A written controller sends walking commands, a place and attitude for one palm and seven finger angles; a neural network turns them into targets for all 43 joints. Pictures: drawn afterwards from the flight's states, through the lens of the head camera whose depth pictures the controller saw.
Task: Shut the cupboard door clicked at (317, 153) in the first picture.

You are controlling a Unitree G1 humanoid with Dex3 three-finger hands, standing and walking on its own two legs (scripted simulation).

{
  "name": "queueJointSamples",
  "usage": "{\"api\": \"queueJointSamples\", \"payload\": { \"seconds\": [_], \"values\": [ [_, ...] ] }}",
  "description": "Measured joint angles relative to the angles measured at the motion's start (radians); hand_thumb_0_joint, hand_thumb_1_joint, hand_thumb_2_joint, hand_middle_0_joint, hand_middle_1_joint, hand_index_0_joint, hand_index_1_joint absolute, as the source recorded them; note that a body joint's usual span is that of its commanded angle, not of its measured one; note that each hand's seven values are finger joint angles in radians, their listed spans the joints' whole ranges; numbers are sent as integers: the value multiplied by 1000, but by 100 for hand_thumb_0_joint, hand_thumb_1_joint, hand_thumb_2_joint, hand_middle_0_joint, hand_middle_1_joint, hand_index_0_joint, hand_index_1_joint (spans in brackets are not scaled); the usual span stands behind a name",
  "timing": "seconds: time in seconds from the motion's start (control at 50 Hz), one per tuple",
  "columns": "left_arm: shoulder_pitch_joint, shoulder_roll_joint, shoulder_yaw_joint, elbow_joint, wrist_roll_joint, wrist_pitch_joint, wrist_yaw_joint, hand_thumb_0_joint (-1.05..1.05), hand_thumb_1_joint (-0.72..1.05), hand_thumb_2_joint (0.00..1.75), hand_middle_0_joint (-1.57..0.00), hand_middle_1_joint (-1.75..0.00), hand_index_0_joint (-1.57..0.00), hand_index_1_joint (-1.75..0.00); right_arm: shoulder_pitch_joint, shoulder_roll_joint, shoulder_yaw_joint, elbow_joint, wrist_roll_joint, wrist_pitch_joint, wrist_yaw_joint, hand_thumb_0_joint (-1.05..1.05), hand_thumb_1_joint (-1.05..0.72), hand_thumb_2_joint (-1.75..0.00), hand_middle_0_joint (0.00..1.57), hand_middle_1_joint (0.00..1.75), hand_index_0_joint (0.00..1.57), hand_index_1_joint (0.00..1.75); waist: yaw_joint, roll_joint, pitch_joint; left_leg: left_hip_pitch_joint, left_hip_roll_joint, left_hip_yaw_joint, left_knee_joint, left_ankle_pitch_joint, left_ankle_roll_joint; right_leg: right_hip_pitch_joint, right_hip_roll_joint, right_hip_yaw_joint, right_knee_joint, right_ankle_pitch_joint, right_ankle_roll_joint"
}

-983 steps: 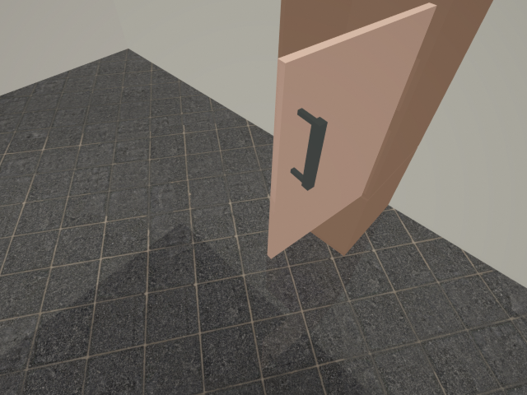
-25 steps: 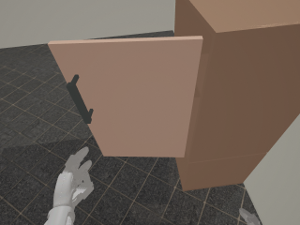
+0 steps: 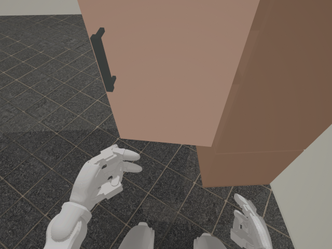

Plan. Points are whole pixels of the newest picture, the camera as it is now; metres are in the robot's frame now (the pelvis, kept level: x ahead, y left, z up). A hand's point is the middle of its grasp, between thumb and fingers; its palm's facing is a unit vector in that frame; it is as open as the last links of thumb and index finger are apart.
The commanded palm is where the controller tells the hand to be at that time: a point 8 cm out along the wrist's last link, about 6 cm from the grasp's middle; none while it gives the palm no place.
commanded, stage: raise the hand and make a fist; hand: left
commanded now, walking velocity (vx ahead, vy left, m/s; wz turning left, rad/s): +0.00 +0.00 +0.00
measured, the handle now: (105, 61) +0.55 +0.20 +0.15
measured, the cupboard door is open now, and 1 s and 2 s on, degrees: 81 81 81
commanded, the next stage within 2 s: bring the fist close to the handle in 1.20 s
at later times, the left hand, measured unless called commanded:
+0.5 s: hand (82, 157) +0.27 +0.18 +0.13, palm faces +0.03 -1.00 -0.06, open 3.1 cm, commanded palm +0.24 +0.23 +0.13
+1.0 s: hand (93, 145) +0.28 +0.16 +0.15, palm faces -0.09 -1.00 -0.02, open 3.1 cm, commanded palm +0.26 +0.23 +0.16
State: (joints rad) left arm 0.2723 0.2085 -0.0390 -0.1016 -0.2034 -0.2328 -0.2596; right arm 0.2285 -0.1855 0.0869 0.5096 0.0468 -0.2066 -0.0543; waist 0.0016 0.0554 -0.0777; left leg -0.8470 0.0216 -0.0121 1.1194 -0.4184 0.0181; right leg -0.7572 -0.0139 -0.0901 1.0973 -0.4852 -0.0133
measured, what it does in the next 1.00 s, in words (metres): rises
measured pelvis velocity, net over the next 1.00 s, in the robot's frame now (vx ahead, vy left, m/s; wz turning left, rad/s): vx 0.06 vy -0.01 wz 0.00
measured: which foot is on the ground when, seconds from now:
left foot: down 0.00-1.00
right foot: down 0.00-1.00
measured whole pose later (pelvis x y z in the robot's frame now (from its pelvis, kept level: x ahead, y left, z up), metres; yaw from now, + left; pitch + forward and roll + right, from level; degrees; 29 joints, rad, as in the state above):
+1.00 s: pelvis +0.06 -0.01 +0.05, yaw +0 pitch +4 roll -1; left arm 0.31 0.26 0.17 -0.11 -0.33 -0.10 -0.33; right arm 0.28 -0.28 0.04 0.56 0.06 -0.24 -0.07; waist 0.02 0.07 -0.06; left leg -0.49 0.02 0.00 0.78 -0.36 0.00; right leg -0.42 0.00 -0.07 0.77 -0.42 -0.02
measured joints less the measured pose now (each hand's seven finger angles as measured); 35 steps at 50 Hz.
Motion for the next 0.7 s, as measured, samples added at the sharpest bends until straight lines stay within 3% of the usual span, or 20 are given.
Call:
{"api": "queueJointSamples", "payload": {
  "seconds": [0.04, 0.08, 0.12, 0.18, 0.22, 0.26, 0.34, 0.4, 0.44, 0.54, 0.6, 0.7],
  "values": [
    [29, 5, 10, 11, -9, 109, 31, 2, 90, 90, -72, -86, -72, -87, 40, 3, 2, -9, 4, 27, -6, 1, -90, -90, 21, 30, 21, 30, -19, -5, 5, 47, -2, 20, -49, 12, 5, 34, 2, 24, -40, 15, 5],
    [89, 2, 44, -10, -29, 149, 98, 2, 90, 90, -76, -90, -76, -91, 79, 0, -7, -10, 1, 34, -15, 1, -90, -90, 21, 30, 21, 30, -31, -10, 7, 88, 0, 35, -90, 18, 8, 67, 6, 41, -79, 29, 8],
    [151, 3, 86, -52, -40, 115, 168, 2, 90, 90, -79, -94, -79, -95, 115, -10, -23, -5, -6, 23, -19, 1, -90, -90, 21, 30, 21, 30, -31, -15, 5, 115, 2, 42, -116, 20, 10, 92, 8, 47, -108, 36, 10],
    [196, 19, 140, -109, -31, -13, 220, 2, 90, 90, -85, -100, -85, -101, 146, -40, -44, 18, -23, -11, -10, 1, -90, -90, 21, 30, 20, 30, -21, -20, -4, 114, -3, 33, -117, 14, 12, 99, 5, 38, -118, 31, 13],
    [186, 27, 153, -125, -28, -92, 207, 2, 90, 90, -88, -104, -88, -105, 142, -66, -54, 37, -27, -32, -1, 1, -90, -90, 21, 30, 20, 30, -16, -16, -4, 98, -8, 20, -100, 5, 14, 94, 1, 25, -109, 20, 15],
    [164, 21, 136, -124, -31, -122, 162, 2, 90, 90, -92, -108, -92, -109, 123, -89, -62, 49, -24, -46, 4, 1, -90, -90, 21, 30, 20, 30, -13, -7, 2, 89, -12, 11, -85, -3, 16, 93, -2, 16, -102, 12, 17],
    [150, 17, 68, -102, -20, -32, 66, 2, 90, 90, -99, -116, -99, -117, 77, -96, -74, 37, -9, -52, -4, 1, -90, -90, 21, 30, 20, 30, -14, -4, 2, 108, -15, 17, -101, -7, 22, 110, -6, 22, -118, 11, 24],
    [170, 40, 65, -103, -19, 48, 61, 2, 90, 90, -105, -122, -105, -123, 50, -72, -73, 9, -7, -44, -16, 1, -90, -90, 21, 30, 20, 30, -14, -15, -5, 153, -13, 30, -140, -4, 18, 145, -3, 35, -150, 15, 22],
    [182, 49, 95, -119, -38, 58, 88, 2, 90, 90, -109, -126, -109, -127, 40, -55, -68, -10, -8, -42, -20, 1, -90, -90, 20, 30, 20, 30, -8, -20, -7, 186, -11, 32, -165, -3, 14, 175, -1, 38, -173, 18, 18],
    [144, 44, 188, -149, -70, -3, 125, 2, 90, 90, -118, -136, -118, -137, 23, -45, -43, -20, -16, -47, -5, 1, -90, -90, 20, 30, 20, 30, 20, -14, -13, 230, -12, 13, -192, -3, 5, 231, 2, 18, -211, 17, 11],
    [106, 32, 187, -127, -75, 9, 69, 2, 90, 90, -122, -141, -122, -142, 13, -53, -29, -10, -11, -41, 3, 1, -90, -90, 21, 30, 20, 30, 33, -2, -11, 245, -14, 1, -204, -1, 3, 253, 2, 6, -229, 18, 10],
    [89, 50, 148, -72, -76, 123, -32, 2, 90, 90, -127, -146, -127, -147, 10, -56, -17, -2, -4, -24, -11, 1, -90, -90, 21, 30, 20, 30, 32, 3, 1, 283, -13, 2, -249, 15, -2, 286, 3, 8, -266, 31, 5]
  ]
}}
